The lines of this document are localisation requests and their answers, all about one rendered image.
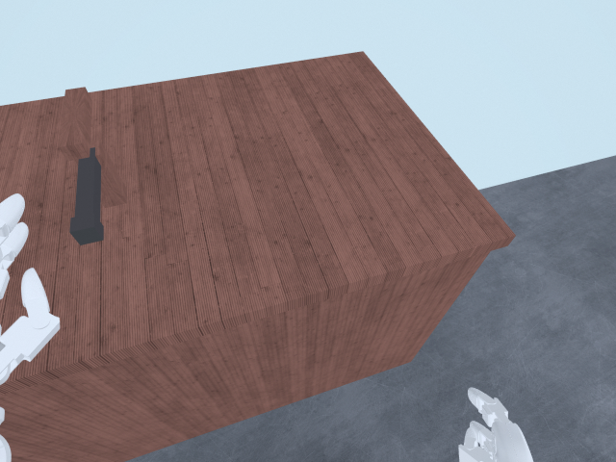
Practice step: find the robot left hand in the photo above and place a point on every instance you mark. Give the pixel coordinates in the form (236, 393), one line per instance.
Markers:
(27, 336)

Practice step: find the counter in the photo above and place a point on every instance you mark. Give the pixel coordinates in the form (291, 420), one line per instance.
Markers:
(270, 234)

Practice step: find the robot right hand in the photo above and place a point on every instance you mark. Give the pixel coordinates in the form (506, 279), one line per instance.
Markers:
(504, 443)

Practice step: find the tap lever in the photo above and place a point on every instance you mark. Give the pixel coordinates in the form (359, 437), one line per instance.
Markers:
(86, 227)

